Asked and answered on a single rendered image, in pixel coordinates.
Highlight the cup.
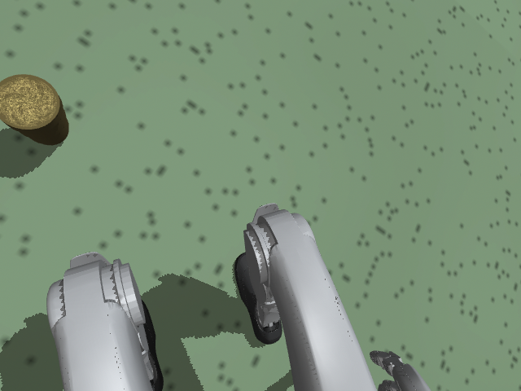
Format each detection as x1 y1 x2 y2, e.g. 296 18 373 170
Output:
0 74 69 145

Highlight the left robot foot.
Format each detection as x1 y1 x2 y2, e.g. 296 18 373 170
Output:
142 300 164 391

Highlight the right robot hand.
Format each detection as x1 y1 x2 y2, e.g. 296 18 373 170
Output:
370 351 431 391

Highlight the right robot foot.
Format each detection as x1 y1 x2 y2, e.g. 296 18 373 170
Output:
234 253 282 345

